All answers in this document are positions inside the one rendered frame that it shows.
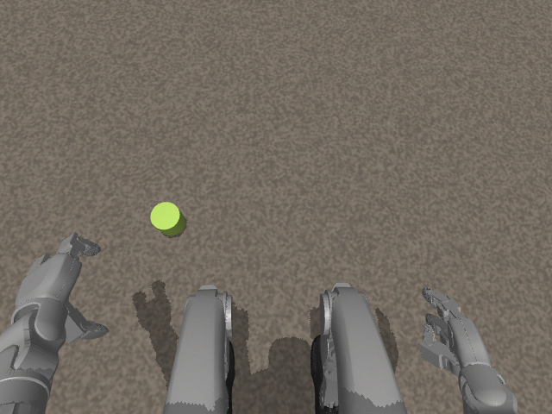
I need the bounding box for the left robot arm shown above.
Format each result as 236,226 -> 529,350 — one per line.
0,298 -> 68,414

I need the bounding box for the right robot arm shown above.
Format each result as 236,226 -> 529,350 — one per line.
458,364 -> 518,414

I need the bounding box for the left robot hand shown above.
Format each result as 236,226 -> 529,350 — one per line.
16,232 -> 109,343

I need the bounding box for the right robot foot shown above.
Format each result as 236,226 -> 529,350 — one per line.
310,335 -> 339,414

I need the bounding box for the tin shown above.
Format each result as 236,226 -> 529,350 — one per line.
150,202 -> 185,235

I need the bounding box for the right robot hand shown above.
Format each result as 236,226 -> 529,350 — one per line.
420,287 -> 492,377

